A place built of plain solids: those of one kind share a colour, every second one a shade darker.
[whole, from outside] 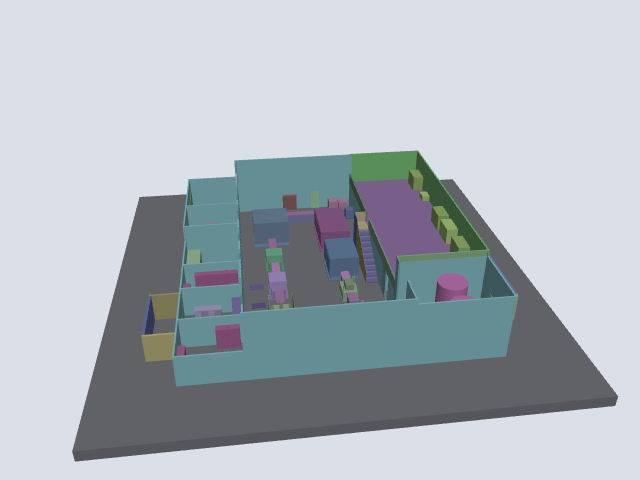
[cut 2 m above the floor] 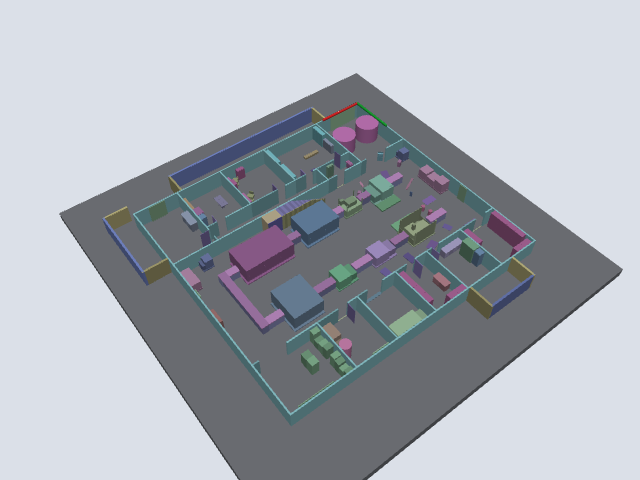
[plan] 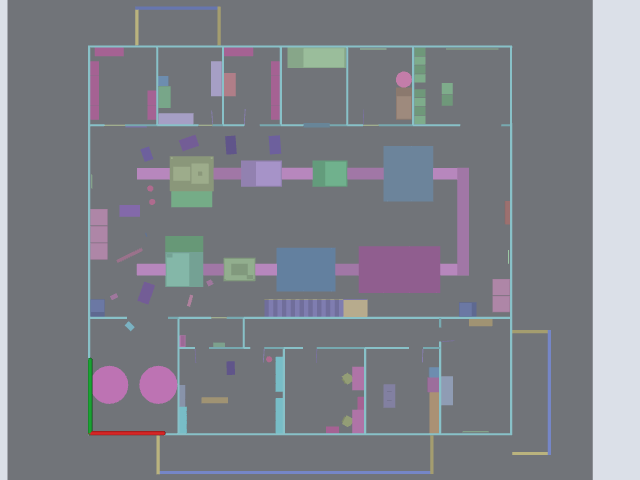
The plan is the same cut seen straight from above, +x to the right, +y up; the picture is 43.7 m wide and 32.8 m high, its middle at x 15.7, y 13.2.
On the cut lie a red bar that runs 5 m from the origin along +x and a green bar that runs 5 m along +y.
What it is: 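A trial; a factory floor where things are made along one folded line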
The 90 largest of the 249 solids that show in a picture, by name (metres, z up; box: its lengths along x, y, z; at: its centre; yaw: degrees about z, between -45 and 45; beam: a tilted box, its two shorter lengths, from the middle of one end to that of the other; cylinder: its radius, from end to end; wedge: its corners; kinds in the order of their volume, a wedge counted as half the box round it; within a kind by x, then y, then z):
{
 "wall_1": {"box": [0.15, 8.18, 6.05], "at": [-0.07, 3.94, 2.98]},
 "wall_2": {"box": [0.15, 13.46, 6.55], "at": [-0.07, 14.46, 3.23]},
 "wall_3": {"box": [0.15, 5.61, 2.95], "at": [-0.07, 23.7, 1.43]},
 "wall_4": {"box": [2.51, 0.15, 6.55], "at": [1.25, 7.88, 3.23]},
 "wall_5": {"box": [4.88, 0.15, 2.95], "at": [2.29, 26.43, 1.43]},
 "wall_6": {"box": [6.33, 0.15, 6.05], "at": [3.02, -0.07, 2.98]},
 "wall_7": {"box": [2.2, 0.15, 6.55], "at": [3.48, 21.04, 3.23]},
 "wall_8": {"box": [0.15, 5.31, 2.95], "at": [4.58, 23.7, 1.43]},
 "wall_9": {"box": [2.83, 0.15, 6.55], "at": [5.99, 21.04, 3.23]},
 "wall_10": {"box": [0.15, 5.82, 6.05], "at": [6.03, 2.91, 2.98]},
 "wall_11": {"box": [0.15, 2.06, 6.05], "at": [6.03, 6.85, 2.98]},
 "wall_12": {"box": [4.79, 0.15, 2.95], "at": [6.83, 26.43, 1.43]},
 "wall_13": {"box": [0.15, 5.31, 2.95], "at": [9.07, 23.7, 1.43]},
 "wall_14": {"box": [7.5, 0.15, 2.95], "at": [9.63, -0.07, 1.43]},
 "wall_15": {"box": [1.47, 0.15, 6.55], "at": [9.8, 21.04, 3.23]},
 "wall_16": {"box": [4.26, 0.15, 2.95], "at": [11.05, 26.43, 1.43]},
 "wall_17": {"box": [1.45, 0.15, 6.55], "at": [12.31, 21.04, 3.23]},
 "wall_18": {"box": [0.15, 5.31, 2.95], "at": [13.03, 23.7, 1.43]},
 "wall_19": {"box": [0.15, 5.82, 2.95], "at": [13.23, 2.91, 1.43]},
 "wall_20": {"box": [1.54, 0.15, 6.55], "at": [13.8, 21.04, 3.23]},
 "wall_21": {"box": [4.83, 0.15, 2.95], "at": [15.29, 26.43, 1.43]},
 "wall_22": {"box": [5.85, 0.15, 2.95], "at": [16.0, -0.07, 1.43]},
 "wall_23": {"box": [3.29, 0.15, 2.95], "at": [17.13, 5.82, 1.43]},
 "wall_24": {"box": [13.42, 0.15, 3.11], "at": [17.2, 7.88, 1.5]},
 "wall_25": {"box": [0.15, 5.31, 4.55], "at": [17.56, 23.7, 2.23]},
 "wall_26": {"box": [0.15, 5.82, 2.95], "at": [18.78, 2.91, 1.43]},
 "wall_27": {"box": [4.8, 0.15, 4.55], "at": [19.81, 26.43, 2.23]},
 "wall_28": {"box": [2.35, 0.15, 6.55], "at": [20.89, 21.04, 3.23]},
 "wall_29": {"box": [5.43, 0.15, 2.95], "at": [21.34, -0.07, 1.43]},
 "wall_30": {"box": [0.15, 5.31, 4.55], "at": [22.06, 23.7, 2.23]},
 "wall_31": {"box": [3.22, 0.15, 6.55], "at": [23.67, 21.04, 3.23]},
 "wall_32": {"box": [0.15, 5.82, 2.95], "at": [23.91, 2.91, 1.43]},
 "wall_33": {"box": [6.92, 0.15, 4.55], "at": [25.37, 26.43, 2.23]},
 "wall_34": {"box": [5.07, 0.15, 2.95], "at": [26.3, -0.07, 1.43]},
 "wall_35": {"box": [4.77, 0.15, 3.11], "at": [26.3, 7.88, 1.5]},
 "wall_36": {"box": [0.15, 8.18, 2.95], "at": [28.75, 3.94, 1.43]},
 "wall_37": {"box": [0.15, 13.46, 6.55], "at": [28.75, 14.46, 3.23]},
 "wall_38": {"box": [0.15, 5.61, 4.55], "at": [28.75, 23.7, 2.23]},
 "silo_1": {"cylinder": 1.3, "from": [1.3, 3.3, 0.0], "to": [1.3, 3.3, 4.5]},
 "silo_2": {"cylinder": 1.3, "from": [4.66, 3.3, 0.0], "to": [4.66, 3.3, 4.5]},
 "oven_1": {"box": [5.58, 3.2, 0.15], "at": [21.13, 11.18, 0.03]},
 "oven_2": {"box": [5.22, 2.74, 0.35], "at": [21.13, 11.18, 0.28]},
 "oven_3": {"box": [5.42, 3.04, 1.85], "at": [21.13, 11.18, 1.38]},
 "cooler_1": {"box": [3.41, 3.8, 0.15], "at": [21.74, 17.73, 0.03]},
 "cooler_2": {"box": [3.05, 3.34, 0.35], "at": [21.74, 17.73, 0.28]},
 "cooler_3": {"box": [3.25, 3.64, 2.45], "at": [21.74, 17.73, 1.68]},
 "mezz_deck_1": {"box": [22.65, 7.93, 0.15], "at": [17.36, 3.97, 2.98]},
 "prover_1": {"box": [4.03, 3.0, 0.15], "at": [14.75, 11.18, 0.03]},
 "prover_2": {"box": [3.87, 2.84, 2.05], "at": [14.75, 11.18, 1.48]},
 "yard_wall_1": {"box": [5.84, 0.22, 2.65], "at": [6.0, 29.04, 1.27]},
 "yard_wall_2": {"box": [18.93, 0.22, 2.65], "at": [13.99, -2.69, 1.27]},
 "yard_wall_3": {"box": [0.22, 8.55, 2.65], "at": [31.37, 2.77, 1.27]},
 "mezz_outer_1": {"box": [7.5, 0.15, 3.66], "at": [9.63, -0.07, 4.73]},
 "mezz_outer_2": {"box": [5.85, 0.15, 3.66], "at": [16.0, -0.07, 4.73]},
 "mezz_outer_3": {"box": [5.43, 0.15, 3.66], "at": [21.34, -0.07, 4.73]},
 "mezz_outer_4": {"box": [5.07, 0.15, 3.66], "at": [26.3, -0.07, 4.73]},
 "mezz_outer_5": {"box": [0.15, 8.18, 3.66], "at": [28.75, 3.94, 4.73]},
 "mezz_kept_1": {"box": [2.2, 1.1, 1.65], "at": [10.79, 0.56, 3.83]},
 "mezz_kept_2": {"box": [2.2, 1.1, 1.65], "at": [14.25, 0.56, 3.83]},
 "mezz_kept_3": {"box": [2.2, 1.1, 1.65], "at": [17.1, 0.56, 3.83]},
 "mezz_kept_4": {"box": [2.2, 1.1, 1.65], "at": [26.54, 0.56, 3.83]},
 "conveyor_body_1": {"box": [2.24, 0.68, 0.97], "at": [4.32, 17.73, 0.43]},
 "conveyor_body_2": {"box": [2.12, 0.68, 0.97], "at": [14.14, 17.73, 0.43]},
 "conveyor_body_3": {"box": [2.5, 0.68, 0.97], "at": [18.81, 17.73, 0.43]},
 "conveyor_body_4": {"box": [2.07, 0.68, 0.97], "at": [24.46, 17.73, 0.43]},
 "conveyor_body_5": {"box": [0.68, 7.35, 0.97], "at": [25.48, 14.46, 0.43]},
 "yard_cheek_1": {"box": [0.22, 2.65, 2.65], "at": [3.19, 27.82, 1.27]},
 "yard_cheek_2": {"box": [0.22, 2.65, 2.65], "at": [4.64, -1.48, 1.27]},
 "yard_cheek_3": {"box": [0.22, 2.65, 2.65], "at": [8.81, 27.82, 1.27]},
 "yard_cheek_4": {"box": [0.22, 2.65, 2.65], "at": [23.35, -1.48, 1.27]},
 "yard_cheek_5": {"box": [2.65, 0.22, 2.65], "at": [30.16, -1.39, 1.27]},
 "yard_cheek_6": {"box": [2.65, 0.22, 2.65], "at": [30.16, 6.94, 1.27]},
 "tray_washer_1": {"box": [2.8, 1.3, 1.78], "at": [15.96, 25.65, 1.01]},
 "mezz_landing_1": {"box": [1.6, 1.18, 3.11], "at": [18.1, 8.53, 1.5]},
 "lockers_1": {"box": [0.48, 1.8, 1.7], "at": [6.34, 0.9, 0.95]},
 "lockers_2": {"box": [0.48, 2.4, 1.7], "at": [12.92, 1.2, 0.95]},
 "lockers_3": {"box": [0.48, 2.4, 1.7], "at": [12.92, 4.03, 0.95]},
 "mixer_1": {"box": [1.56, 2.24, 1.25], "at": [5.99, 11.18, 0.72]},
 "mezz_parapet_1": {"box": [11.37, 0.15, 1.15], "at": [11.71, 7.88, 3.58]},
 "mezz_parapet_2": {"box": [9.88, 0.15, 1.15], "at": [23.74, 7.88, 3.58]},
 "bagger_1": {"box": [1.69, 1.64, 1.25], "at": [12.18, 17.73, 0.72]},
 "slicer_1": {"box": [1.43, 1.64, 1.25], "at": [16.78, 17.73, 0.72]},
 "fume_cupboard_1": {"box": [0.83, 1.5, 2.2], "at": [5.07, 22.96, 1.2]},
 "divider_1": {"box": [2.04, 1.44, 0.85], "at": [10.2, 11.18, 0.53]},
 "air_receiver_1": {"cylinder": 0.55, "from": [21.43, 24.16, 0.0], "to": [21.43, 24.16, 2.4]},
 "compressor_1": {"box": [1.0, 1.54, 1.48], "at": [21.43, 22.25, 0.86]},
 "basket_loader_1": {"box": [1.19, 1.39, 0.95], "at": [7.51, 17.73, 0.57]},
 "pallet_row_1": {"box": [1.14, 1.09, 1.22], "at": [0.6, 14.76, 0.76]},
 "reception_desk_1": {"box": [0.7, 1.94, 1.11], "at": [24.34, 2.9, 0.51]},
 "vending_1": {"box": [0.78, 1.0, 1.75], "at": [23.45, 3.3, 0.97]}
}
